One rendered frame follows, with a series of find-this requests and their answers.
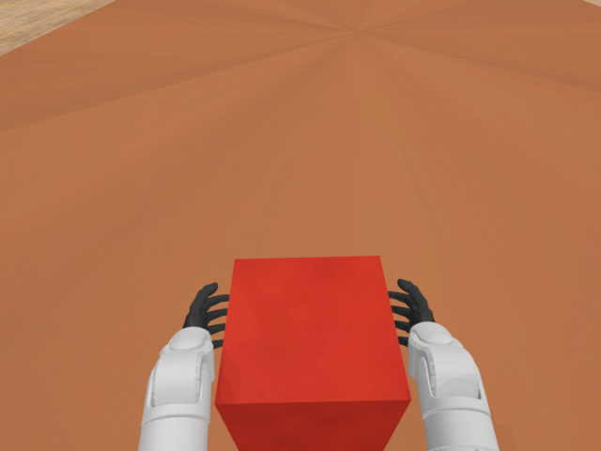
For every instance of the robot right forearm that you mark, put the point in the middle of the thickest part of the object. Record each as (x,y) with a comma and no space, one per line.
(451,392)

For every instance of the carton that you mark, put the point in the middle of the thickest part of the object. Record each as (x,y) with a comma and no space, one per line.
(311,359)

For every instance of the robot right hand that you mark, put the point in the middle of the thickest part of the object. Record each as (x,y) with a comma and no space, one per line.
(418,312)

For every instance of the robot left hand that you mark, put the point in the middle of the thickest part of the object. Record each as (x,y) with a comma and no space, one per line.
(199,315)

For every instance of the robot left forearm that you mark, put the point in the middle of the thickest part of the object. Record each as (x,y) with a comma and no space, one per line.
(177,406)

